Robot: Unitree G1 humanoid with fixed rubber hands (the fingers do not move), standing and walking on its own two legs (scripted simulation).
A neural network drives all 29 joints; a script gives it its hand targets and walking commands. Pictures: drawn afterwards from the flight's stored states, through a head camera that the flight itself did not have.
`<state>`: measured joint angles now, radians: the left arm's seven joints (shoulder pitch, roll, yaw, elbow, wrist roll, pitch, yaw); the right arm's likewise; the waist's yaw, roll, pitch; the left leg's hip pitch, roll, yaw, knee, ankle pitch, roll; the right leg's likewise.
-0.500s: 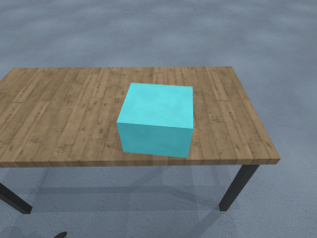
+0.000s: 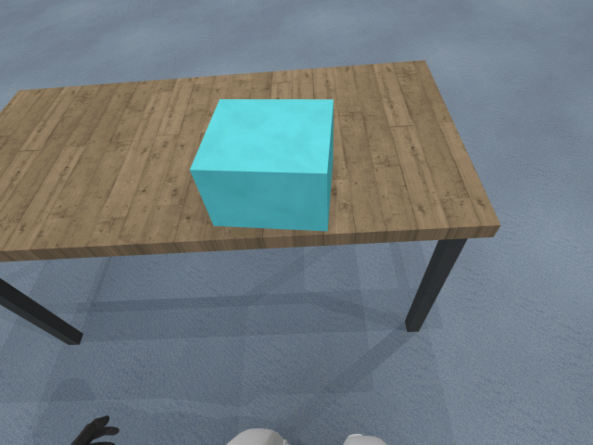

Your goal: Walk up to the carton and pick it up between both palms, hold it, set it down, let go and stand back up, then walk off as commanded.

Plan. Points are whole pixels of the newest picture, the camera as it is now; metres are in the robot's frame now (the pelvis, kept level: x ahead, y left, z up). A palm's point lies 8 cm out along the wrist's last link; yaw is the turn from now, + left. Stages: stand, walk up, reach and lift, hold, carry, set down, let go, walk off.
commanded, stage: walk off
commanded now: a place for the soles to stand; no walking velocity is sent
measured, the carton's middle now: (272, 163) +0.64 +0.08 -0.04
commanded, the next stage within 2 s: none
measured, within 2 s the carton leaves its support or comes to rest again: neither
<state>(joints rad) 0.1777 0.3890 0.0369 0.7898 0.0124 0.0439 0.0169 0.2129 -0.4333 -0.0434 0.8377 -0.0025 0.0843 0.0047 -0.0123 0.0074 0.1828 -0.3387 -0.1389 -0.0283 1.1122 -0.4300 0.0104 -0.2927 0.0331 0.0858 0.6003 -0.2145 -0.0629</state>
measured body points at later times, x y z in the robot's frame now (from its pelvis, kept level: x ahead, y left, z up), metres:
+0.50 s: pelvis -0.17 +0.03 -0.02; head -0.15 +0.04 +0.43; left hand -0.04 +0.35 -0.12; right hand -0.09 -0.30 -0.11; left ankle -0.10 +0.14 -0.73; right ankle -0.13 -0.09 -0.65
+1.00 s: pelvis -0.31 -0.04 -0.01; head -0.26 -0.09 +0.44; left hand -0.17 +0.28 -0.07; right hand -0.23 -0.37 -0.14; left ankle -0.31 +0.11 -0.65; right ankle -0.26 -0.11 -0.73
